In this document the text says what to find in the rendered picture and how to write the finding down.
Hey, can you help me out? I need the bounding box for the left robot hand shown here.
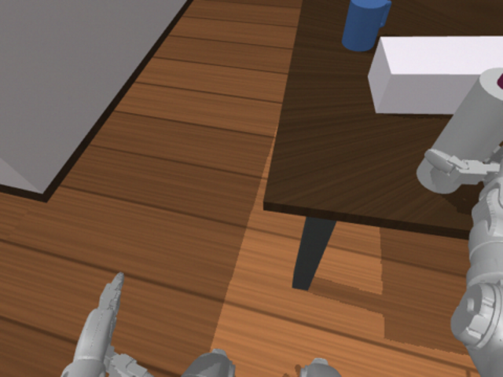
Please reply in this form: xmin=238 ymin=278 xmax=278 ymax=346
xmin=73 ymin=272 xmax=155 ymax=377

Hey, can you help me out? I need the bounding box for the right robot arm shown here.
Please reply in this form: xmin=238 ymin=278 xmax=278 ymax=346
xmin=450 ymin=177 xmax=503 ymax=377

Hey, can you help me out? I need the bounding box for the right robot hand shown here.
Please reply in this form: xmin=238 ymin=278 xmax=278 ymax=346
xmin=424 ymin=145 xmax=503 ymax=187

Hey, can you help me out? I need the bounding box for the left robot arm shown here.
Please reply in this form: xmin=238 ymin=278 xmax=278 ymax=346
xmin=61 ymin=359 xmax=106 ymax=377

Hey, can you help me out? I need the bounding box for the table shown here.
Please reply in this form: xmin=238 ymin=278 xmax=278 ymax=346
xmin=263 ymin=0 xmax=503 ymax=291

